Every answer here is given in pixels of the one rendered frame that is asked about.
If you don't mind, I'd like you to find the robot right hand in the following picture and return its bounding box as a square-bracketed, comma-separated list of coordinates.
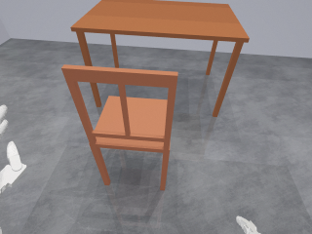
[236, 215, 261, 234]

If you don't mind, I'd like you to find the chair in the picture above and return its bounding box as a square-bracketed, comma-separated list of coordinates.
[61, 64, 178, 191]

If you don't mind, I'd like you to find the robot left hand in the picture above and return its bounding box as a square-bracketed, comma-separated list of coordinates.
[0, 104, 26, 196]

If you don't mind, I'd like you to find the table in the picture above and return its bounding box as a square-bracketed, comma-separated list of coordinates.
[70, 0, 250, 117]

